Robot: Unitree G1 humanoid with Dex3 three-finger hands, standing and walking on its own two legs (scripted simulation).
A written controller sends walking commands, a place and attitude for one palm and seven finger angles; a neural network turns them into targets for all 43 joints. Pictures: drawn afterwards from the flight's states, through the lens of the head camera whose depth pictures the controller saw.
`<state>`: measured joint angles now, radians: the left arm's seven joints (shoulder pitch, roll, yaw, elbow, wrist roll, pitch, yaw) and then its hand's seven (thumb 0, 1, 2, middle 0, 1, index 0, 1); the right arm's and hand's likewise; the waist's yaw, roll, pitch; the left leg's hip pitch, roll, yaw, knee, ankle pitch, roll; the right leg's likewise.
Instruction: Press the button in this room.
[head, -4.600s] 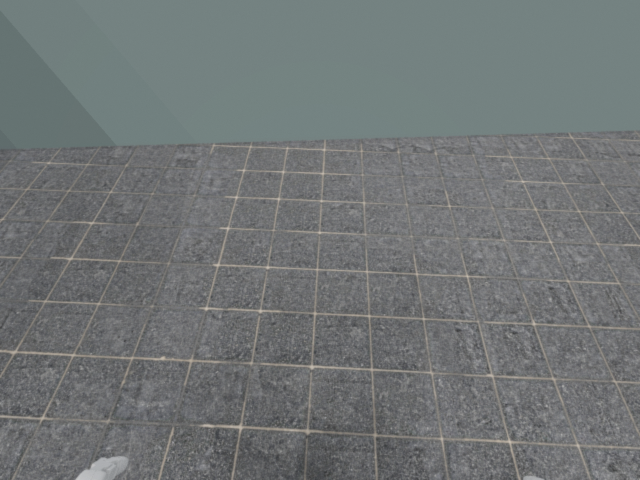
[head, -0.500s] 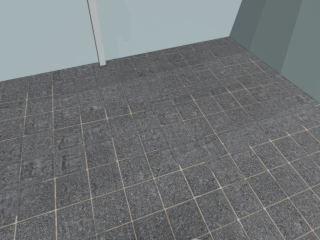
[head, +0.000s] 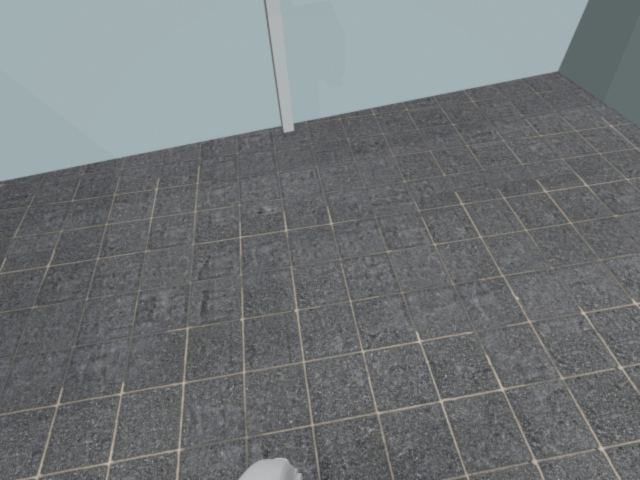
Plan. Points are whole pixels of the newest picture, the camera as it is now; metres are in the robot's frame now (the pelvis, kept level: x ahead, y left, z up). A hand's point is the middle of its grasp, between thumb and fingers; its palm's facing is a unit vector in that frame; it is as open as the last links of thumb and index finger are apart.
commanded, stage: turn or walk to find it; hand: left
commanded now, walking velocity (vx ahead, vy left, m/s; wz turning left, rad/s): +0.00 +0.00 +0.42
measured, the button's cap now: out of the picture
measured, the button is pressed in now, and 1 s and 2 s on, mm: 0 0 0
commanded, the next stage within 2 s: none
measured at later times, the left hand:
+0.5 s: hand out of the picture -0.01 +0.27 -0.17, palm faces +0.26 -0.93 -0.26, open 7.4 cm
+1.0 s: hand out of the picture -0.06 +0.22 -0.17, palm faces +0.46 -0.86 -0.24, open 7.4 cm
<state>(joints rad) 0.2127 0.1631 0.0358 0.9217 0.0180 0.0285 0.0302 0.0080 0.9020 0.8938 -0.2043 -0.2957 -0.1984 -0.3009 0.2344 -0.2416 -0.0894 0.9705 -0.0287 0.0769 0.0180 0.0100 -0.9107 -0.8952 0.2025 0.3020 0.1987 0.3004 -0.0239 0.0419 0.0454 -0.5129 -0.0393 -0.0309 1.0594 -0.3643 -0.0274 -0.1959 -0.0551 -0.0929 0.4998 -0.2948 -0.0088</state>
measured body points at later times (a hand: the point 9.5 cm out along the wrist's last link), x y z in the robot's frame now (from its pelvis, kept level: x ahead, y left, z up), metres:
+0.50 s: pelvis -0.02 +0.04 +0.00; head +0.02 +0.06 +0.45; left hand -0.02 +0.32 -0.15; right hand +0.13 -0.17 -0.14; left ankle -0.04 +0.15 -0.74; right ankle +0.00 -0.10 -0.68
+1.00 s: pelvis -0.02 +0.02 +0.00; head +0.02 +0.03 +0.44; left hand -0.08 +0.26 -0.15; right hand +0.15 -0.19 -0.16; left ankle -0.10 +0.14 -0.71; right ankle +0.02 -0.09 -0.74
